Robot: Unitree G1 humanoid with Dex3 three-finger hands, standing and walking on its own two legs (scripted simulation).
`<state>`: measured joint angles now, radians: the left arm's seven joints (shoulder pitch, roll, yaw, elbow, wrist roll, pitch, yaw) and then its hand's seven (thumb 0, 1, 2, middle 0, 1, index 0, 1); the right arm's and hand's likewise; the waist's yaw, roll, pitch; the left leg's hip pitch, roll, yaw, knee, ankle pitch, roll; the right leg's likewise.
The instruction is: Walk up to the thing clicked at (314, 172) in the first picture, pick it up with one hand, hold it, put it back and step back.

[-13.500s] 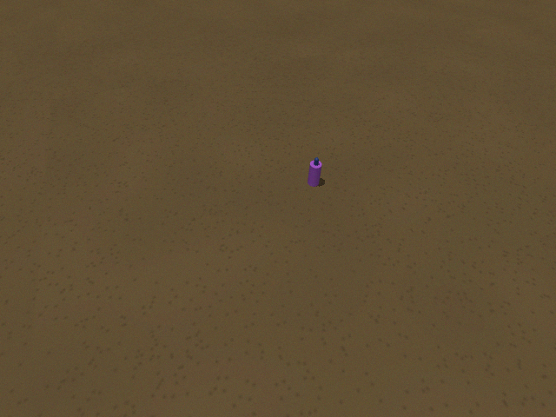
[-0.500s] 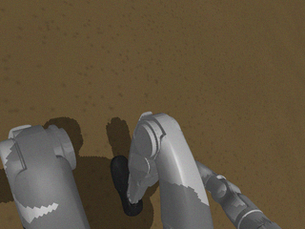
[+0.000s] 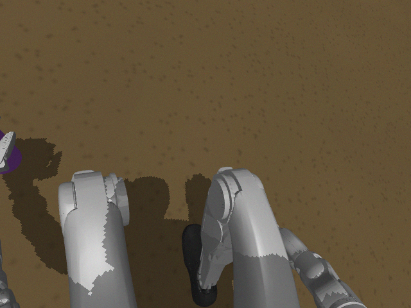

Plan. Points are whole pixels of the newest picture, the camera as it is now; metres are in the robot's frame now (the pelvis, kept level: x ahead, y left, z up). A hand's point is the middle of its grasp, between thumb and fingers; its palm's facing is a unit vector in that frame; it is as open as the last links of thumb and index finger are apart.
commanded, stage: settle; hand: left
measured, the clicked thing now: out of the picture +0.37 +0.35 -0.11
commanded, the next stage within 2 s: lift in 1.38 s
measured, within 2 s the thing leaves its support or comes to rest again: neither
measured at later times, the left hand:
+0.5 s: hand out of the picture +0.36 +0.34 +0.00, palm faces +0.46 -0.89 -0.02, open 6.7 cm
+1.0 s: hand out of the picture +0.37 +0.33 +0.05, palm faces +0.47 -0.88 -0.01, open 6.7 cm
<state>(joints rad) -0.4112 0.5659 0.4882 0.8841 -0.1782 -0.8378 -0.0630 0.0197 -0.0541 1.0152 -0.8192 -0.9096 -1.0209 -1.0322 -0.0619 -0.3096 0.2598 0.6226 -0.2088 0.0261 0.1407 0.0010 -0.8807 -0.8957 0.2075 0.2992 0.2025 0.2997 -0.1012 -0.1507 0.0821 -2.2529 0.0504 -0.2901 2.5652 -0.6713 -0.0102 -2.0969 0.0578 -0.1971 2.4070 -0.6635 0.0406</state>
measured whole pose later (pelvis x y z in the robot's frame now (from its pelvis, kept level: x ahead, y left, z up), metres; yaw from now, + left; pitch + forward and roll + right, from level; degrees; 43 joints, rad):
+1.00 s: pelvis +0.02 -0.01 +0.07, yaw +7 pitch +31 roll -5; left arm -0.46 0.39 0.52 0.77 -0.21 -0.62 -0.20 0.02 -0.03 0.97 -0.81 -0.93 -1.01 -1.04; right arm 0.03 -0.27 0.03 0.69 -0.07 0.02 0.05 0.00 -0.89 -0.90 0.20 0.30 0.20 0.30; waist -0.05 -0.03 -0.11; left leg -2.17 0.06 -0.12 2.30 -0.67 -0.02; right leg -2.09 0.01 -0.08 2.26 -0.71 0.00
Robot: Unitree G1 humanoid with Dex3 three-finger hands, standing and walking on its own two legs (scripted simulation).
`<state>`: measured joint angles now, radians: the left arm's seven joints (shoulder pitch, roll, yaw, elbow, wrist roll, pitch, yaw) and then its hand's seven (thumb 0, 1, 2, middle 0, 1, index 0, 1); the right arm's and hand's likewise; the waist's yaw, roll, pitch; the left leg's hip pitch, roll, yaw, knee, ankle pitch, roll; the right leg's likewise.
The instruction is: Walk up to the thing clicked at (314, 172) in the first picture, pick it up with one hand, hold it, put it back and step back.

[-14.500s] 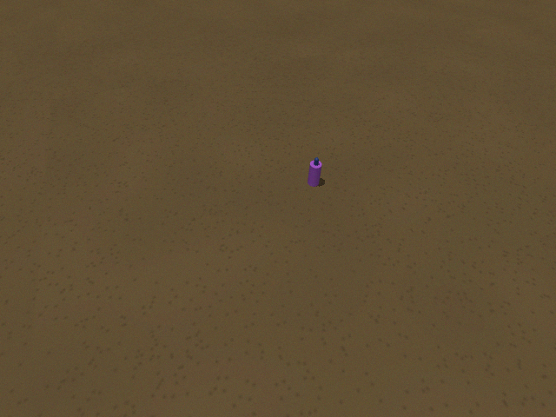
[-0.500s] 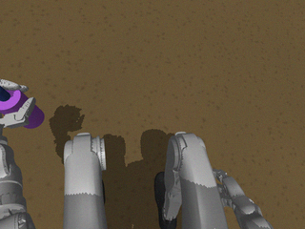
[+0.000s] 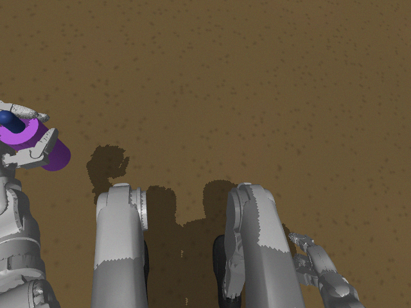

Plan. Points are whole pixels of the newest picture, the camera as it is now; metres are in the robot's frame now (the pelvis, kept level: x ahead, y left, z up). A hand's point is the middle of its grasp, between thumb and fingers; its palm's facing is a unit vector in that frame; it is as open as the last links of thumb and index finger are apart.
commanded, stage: settle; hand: left
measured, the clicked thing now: (33, 139) +0.40 +0.31 -0.05
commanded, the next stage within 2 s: lift in 0.38 s
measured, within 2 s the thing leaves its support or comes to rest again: neither
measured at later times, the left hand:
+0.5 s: hand (29, 129) +0.40 +0.29 +0.00, palm faces +0.35 -0.94 -0.01, open 6.7 cm
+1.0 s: hand (8, 113) +0.39 +0.28 +0.08, palm faces +0.32 -0.95 -0.02, open 6.7 cm
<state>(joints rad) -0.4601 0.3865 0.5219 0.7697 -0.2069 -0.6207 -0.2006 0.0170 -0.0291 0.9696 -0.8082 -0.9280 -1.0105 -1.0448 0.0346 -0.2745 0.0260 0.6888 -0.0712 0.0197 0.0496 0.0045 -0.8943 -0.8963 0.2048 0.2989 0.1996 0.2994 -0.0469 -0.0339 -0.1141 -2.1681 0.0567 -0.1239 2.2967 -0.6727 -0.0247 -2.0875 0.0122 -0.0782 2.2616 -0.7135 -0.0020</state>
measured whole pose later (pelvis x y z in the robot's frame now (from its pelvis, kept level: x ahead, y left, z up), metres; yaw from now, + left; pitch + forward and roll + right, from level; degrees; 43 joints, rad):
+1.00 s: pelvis +0.00 +0.00 +0.07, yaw +2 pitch +32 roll -4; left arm -0.38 0.32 0.44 0.57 -0.21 -0.51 -0.16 0.02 -0.05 1.00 -0.82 -0.93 -1.02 -1.04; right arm 0.09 -0.26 -0.01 0.66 -0.02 0.01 0.02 0.01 -0.91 -0.89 0.20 0.30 0.20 0.30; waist -0.03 0.00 -0.18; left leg -1.98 0.06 -0.09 2.07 -0.66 -0.02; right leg -1.91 0.01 -0.06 2.04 -0.70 0.00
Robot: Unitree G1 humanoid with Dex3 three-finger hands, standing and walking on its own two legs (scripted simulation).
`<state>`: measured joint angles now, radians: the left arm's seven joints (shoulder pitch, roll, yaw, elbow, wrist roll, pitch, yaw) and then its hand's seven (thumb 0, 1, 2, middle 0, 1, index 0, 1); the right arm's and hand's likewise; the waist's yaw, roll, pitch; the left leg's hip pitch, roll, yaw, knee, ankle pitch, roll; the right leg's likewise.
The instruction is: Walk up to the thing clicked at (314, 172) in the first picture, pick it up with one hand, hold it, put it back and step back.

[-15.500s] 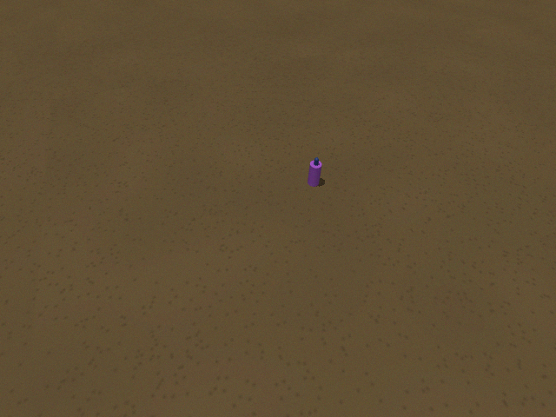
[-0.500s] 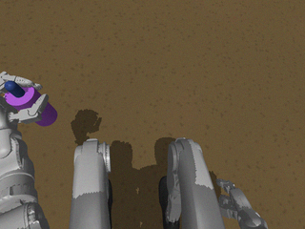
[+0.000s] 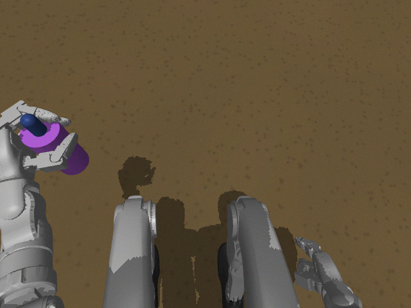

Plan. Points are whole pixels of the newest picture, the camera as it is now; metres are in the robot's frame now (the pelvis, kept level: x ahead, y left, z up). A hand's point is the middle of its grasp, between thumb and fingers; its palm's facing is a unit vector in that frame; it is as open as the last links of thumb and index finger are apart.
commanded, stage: lift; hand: left
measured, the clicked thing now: (53, 143) +0.40 +0.28 -0.02
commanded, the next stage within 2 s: hold in 1.88 s
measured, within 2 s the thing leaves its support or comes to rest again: neither
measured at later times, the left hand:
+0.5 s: hand out of the picture +0.38 +0.24 +0.18, palm faces +0.30 -0.95 -0.02, open 6.7 cm
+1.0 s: hand out of the picture +0.38 +0.22 +0.28, palm faces +0.29 -0.96 -0.02, open 6.7 cm
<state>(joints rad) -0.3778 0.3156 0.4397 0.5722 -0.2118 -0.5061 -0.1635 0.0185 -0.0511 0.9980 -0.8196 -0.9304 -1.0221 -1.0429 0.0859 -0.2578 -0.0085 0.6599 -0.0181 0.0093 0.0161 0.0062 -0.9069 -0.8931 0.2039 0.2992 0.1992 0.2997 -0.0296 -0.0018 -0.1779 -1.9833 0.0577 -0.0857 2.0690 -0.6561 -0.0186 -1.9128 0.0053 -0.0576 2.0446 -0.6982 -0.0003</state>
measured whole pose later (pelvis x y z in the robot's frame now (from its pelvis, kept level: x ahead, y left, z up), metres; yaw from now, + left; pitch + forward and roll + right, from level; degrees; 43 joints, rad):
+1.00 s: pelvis +0.06 +0.01 +0.24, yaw +4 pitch +17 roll -2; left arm -0.11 0.19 0.19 0.34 -0.16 -0.36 0.04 0.02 -0.05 0.99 -0.82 -0.94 -1.02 -1.04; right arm 0.22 -0.21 0.00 0.63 0.01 -0.03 -0.02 0.01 -0.91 -0.89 0.20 0.30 0.20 0.30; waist -0.03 0.02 -0.13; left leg -0.99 0.05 -0.03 1.21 -0.51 -0.01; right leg -0.93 -0.01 -0.05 1.18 -0.54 0.01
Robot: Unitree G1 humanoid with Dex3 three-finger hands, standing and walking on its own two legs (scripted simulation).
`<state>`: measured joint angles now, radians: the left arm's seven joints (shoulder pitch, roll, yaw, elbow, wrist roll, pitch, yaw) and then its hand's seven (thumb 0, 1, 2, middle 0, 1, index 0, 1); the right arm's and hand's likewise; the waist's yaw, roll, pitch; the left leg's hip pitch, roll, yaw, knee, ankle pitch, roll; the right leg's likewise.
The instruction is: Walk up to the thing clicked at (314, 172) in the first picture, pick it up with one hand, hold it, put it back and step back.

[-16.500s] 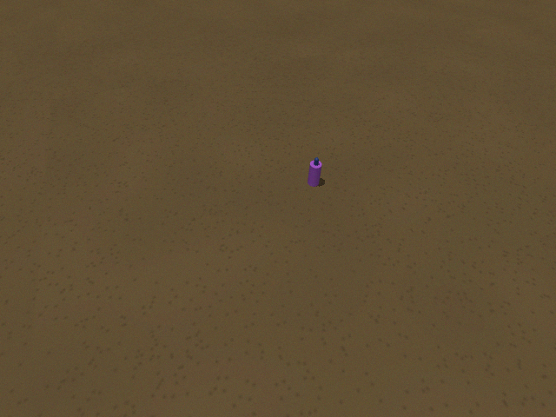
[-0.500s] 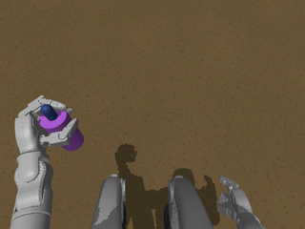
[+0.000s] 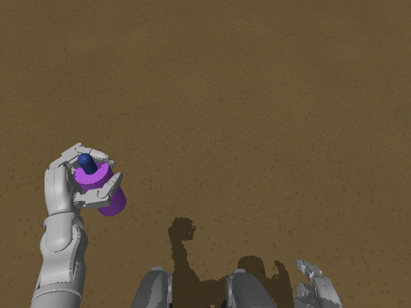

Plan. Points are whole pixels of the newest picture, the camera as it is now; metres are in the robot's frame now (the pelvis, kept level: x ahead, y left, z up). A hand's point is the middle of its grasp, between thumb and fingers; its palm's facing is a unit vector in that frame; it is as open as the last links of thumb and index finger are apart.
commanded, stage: lift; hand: left
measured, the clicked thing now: (99, 183) +0.35 +0.20 +0.01
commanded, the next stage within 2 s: hold in 0.88 s
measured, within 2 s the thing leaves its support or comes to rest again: neither
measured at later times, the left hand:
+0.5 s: hand (100, 161) +0.35 +0.18 +0.08, palm faces +0.21 -0.98 +0.00, open 6.7 cm
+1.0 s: hand (101, 150) +0.36 +0.17 +0.10, palm faces +0.21 -0.98 +0.00, open 6.7 cm
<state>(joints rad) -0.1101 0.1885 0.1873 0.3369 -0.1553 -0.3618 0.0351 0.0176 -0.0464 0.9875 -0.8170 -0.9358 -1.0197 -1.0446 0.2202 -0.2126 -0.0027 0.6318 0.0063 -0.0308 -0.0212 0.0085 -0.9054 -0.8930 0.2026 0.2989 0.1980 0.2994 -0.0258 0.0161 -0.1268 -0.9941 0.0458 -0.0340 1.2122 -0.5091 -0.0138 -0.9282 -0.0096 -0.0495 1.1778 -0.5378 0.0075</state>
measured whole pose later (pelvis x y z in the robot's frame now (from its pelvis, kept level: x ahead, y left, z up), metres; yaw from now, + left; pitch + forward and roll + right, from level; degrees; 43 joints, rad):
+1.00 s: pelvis +0.02 +0.00 +0.05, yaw +0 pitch +9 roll -1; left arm -0.13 0.16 0.15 0.40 -0.14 -0.36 0.06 0.02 -0.03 0.97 -0.81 -0.95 -1.01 -1.06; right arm 0.23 -0.21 -0.01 0.65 0.00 0.01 -0.02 0.01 -0.90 -0.89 0.20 0.30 0.20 0.30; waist -0.02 0.01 -0.06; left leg -0.66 0.04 -0.01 0.92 -0.43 -0.02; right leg -0.60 -0.01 -0.03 0.89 -0.45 0.01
